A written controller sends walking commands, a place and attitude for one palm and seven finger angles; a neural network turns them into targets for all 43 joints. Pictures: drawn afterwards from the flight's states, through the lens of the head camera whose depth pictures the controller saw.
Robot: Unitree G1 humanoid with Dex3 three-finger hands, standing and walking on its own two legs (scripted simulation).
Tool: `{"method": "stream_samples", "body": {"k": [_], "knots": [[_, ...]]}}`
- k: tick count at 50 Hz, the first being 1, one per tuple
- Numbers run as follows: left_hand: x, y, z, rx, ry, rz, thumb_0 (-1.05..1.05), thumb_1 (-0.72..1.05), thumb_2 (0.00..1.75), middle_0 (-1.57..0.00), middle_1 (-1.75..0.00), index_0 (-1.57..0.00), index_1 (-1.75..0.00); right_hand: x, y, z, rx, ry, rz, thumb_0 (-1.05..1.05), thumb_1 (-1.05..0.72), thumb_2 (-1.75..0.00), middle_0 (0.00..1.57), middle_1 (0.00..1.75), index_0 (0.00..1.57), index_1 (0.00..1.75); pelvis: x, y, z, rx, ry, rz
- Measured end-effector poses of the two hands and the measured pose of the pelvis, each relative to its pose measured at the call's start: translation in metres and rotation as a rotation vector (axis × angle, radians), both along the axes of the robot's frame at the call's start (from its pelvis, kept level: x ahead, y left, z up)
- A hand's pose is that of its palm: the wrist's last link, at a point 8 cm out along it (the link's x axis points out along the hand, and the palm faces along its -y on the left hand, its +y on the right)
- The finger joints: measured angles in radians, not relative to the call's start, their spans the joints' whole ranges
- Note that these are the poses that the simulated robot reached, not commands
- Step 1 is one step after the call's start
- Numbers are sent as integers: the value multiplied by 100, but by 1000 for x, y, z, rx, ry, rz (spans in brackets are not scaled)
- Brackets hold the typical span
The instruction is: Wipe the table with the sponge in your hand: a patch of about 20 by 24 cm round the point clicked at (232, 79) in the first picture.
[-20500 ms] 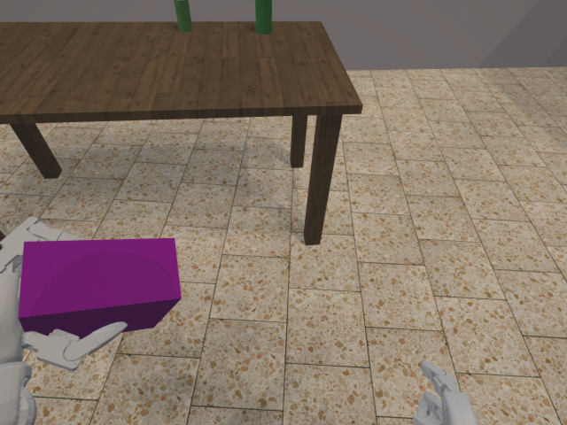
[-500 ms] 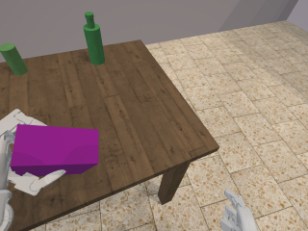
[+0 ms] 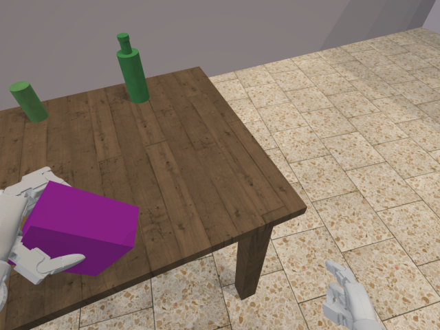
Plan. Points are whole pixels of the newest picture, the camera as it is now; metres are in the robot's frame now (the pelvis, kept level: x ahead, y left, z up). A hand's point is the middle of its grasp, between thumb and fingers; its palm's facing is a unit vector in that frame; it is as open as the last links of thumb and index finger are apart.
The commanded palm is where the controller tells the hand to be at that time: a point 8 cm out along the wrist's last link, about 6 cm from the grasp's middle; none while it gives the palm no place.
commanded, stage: turn the palm down, sponge in hand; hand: left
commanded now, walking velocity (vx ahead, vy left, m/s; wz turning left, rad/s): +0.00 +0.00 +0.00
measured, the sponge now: (90, 237) +0.22 +0.23 +0.10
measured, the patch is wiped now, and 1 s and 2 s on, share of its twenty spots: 0.00 0.00 0.00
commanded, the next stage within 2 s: move the sponge above the wiping area in 1.90 s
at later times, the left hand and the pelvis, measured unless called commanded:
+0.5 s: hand (73, 218) +0.22 +0.22 +0.16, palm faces +0.20 -0.52 -0.83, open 10.6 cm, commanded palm +0.18 +0.28 +0.20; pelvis +0.00 -0.04 -0.01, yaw +1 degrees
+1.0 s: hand (32, 204) +0.23 +0.28 +0.17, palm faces +0.32 -0.26 -0.91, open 10.6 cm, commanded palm +0.19 +0.29 +0.21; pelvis +0.01 +0.00 +0.00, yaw +1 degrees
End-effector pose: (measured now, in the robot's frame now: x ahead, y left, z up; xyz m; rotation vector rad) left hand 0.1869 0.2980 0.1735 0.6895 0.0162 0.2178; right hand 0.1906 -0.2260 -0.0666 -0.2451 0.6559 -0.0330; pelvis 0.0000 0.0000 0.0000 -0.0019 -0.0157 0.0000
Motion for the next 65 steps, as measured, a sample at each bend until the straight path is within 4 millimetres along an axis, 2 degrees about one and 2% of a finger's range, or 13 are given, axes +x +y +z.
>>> {"method": "stream_samples", "body": {"k": [9, 15, 20, 25, 29, 32, 37, 41, 45, 51, 56, 61, 65], "knots": [[-31, 3, 29, 140, -236, 127, -2, -54, 102, -68, -133, -70, -132, 5, -18, -12, -41, 35, 39, 2, -90, -90, 20, 30, 20, 30, -6, -30, -8, -8, 6, 52], [-15, 12, 16, 176, 7, 209, -1, -54, 102, -68, -132, -69, -132, 0, -31, -23, -15, 42, -15, 2, -90, -90, 20, 30, 21, 30, -7, -38, -7, 0, 0, 45], [1, -21, 6, 242, 96, 39, -1, -54, 102, -68, -132, -70, -132, -4, -40, -24, -11, 28, -67, 2, -90, -90, 20, 30, 21, 30, -5, -39, -8, 6, 6, 25], [2, -49, 30, 326, -70, -74, -1, -54, 102, -68, -132, -70, -132, -9, -45, -23, -12, 36, -95, 2, -90, -90, 20, 30, 20, 30, 2, -40, -9, 7, 22, 12], [0, -32, 44, 365, -107, 55, -1, -54, 102, -68, -132, -70, -132, -10, -46, -28, -4, 65, -108, 2, -90, -90, 20, 30, 20, 30, 6, -36, -9, 6, 24, 9], [0, -9, 38, 380, -13, 188, -1, -54, 102, -68, -132, -70, -132, -8, -45, -31, -1, 89, -117, 2, -90, -90, 20, 30, 20, 30, 7, -32, -9, 9, 22, 10], [0, 6, 12, 405, 178, 242, -1, -54, 102, -68, -132, -70, -131, 2, -36, -28, -5, 72, -113, 2, -91, -90, 20, 30, 20, 30, 6, -25, -7, 8, 22, 14], [3, -20, 3, 433, 154, 101, -1, -54, 102, -68, -131, -70, -131, 15, -20, -17, -9, 19, -93, 2, -91, -90, 20, 30, 20, 30, 6, -17, -6, 1, 22, 14], [5, -40, 20, 510, 20, 19, -1, -54, 102, -69, -131, -70, -131, 29, 1, -6, 11, -26, -57, 2, -91, -90, 20, 30, 20, 29, 7, -10, -5, -5, 18, 14], [10, 1, 46, 549, 3, 264, -1, -54, 102, -69, -131, -70, -131, 43, 28, -1, 70, -15, -5, 2, -90, -90, 20, 30, 20, 30, 5, -2, 0, -7, -1, 10], [8, 25, 35, 548, 191, 380, -1, -54, 102, -69, -131, -70, -131, 51, 42, 1, 87, -14, 29, 2, -90, -90, 20, 30, 20, 30, 1, 4, 3, -5, -10, 20], [11, -4, 8, 577, 296, 201, -1, -54, 102, -69, -131, -70, -131, 59, 53, 5, 73, -32, 61, 2, -90, -90, 20, 30, 20, 30, -1, 9, 5, -2, -16, 24], [13, -27, 15, 679, 205, 84, -1, -54, 102, -69, -130, -70, -130, 62, 59, 7, 61, -33, 92, 2, -90, -90, 20, 30, 20, 30, 0, 7, 6, -2, -22, 20]]}}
